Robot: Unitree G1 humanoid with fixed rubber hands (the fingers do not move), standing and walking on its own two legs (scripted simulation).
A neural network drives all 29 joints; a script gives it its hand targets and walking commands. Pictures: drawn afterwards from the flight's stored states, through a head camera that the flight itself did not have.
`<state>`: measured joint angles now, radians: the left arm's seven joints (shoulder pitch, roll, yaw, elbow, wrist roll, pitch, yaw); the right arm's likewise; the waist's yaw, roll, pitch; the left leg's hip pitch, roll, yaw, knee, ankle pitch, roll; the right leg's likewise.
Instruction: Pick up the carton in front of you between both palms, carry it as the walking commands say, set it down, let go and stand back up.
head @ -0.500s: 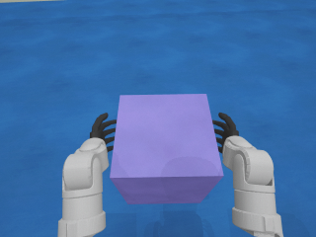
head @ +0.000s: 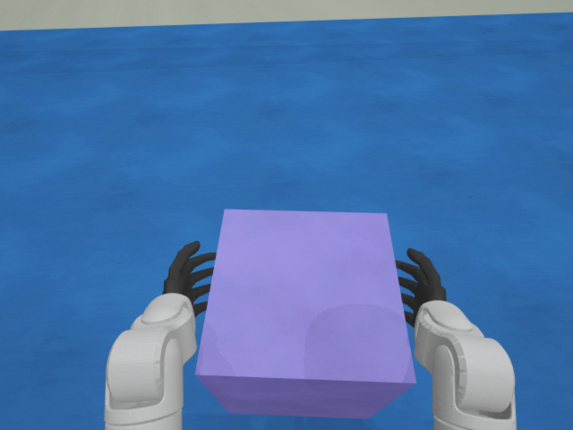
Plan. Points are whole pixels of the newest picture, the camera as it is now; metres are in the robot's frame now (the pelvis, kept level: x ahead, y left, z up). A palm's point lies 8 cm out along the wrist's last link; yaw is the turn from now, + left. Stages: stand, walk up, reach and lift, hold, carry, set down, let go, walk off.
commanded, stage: carry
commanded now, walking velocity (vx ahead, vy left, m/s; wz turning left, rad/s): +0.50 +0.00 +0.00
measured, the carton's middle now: (301, 321) +0.29 +0.00 +0.03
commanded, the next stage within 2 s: none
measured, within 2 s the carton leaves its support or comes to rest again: neither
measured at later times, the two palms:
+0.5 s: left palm (239, 171) +0.54 +0.11 +0.10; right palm (405, 177) +0.55 -0.19 +0.09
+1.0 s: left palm (242, 97) +0.86 +0.15 +0.09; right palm (364, 98) +0.85 -0.15 +0.10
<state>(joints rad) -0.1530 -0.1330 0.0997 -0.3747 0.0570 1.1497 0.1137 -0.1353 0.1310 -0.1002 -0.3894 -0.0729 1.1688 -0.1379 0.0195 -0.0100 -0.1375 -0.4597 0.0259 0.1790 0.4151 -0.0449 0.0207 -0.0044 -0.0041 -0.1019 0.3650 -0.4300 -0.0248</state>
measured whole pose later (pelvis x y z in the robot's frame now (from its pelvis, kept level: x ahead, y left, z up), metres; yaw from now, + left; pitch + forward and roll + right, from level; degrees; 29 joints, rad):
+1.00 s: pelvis +0.61 +0.00 +0.00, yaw -2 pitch +4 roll +1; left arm -0.05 -0.13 0.08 -0.49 0.08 1.25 0.11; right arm -0.06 0.13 -0.05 -0.43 -0.07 1.23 -0.13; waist -0.01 -0.04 -0.14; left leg -0.42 0.06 0.24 0.54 -0.18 0.07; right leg -0.20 -0.09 -0.09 0.91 -0.47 0.02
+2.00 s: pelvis +1.23 -0.01 +0.01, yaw -1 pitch +4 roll +0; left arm -0.06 -0.13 0.06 -0.49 0.08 1.23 0.11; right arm -0.06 0.13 -0.06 -0.46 -0.07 1.21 -0.12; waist -0.01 -0.03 -0.01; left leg -0.35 0.05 0.24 0.39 -0.10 0.07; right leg -0.31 -0.05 -0.09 0.79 -0.49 0.03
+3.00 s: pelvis +1.35 -0.03 +0.00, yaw +0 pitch +3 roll +0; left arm -0.07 -0.13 0.07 -0.07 0.19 0.89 0.04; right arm -0.08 0.13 -0.08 -0.05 -0.19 0.90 -0.05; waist 0.00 0.00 -0.09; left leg -0.23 0.07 0.17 0.53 -0.35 -0.01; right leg -0.23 -0.06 -0.16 0.53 -0.35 0.00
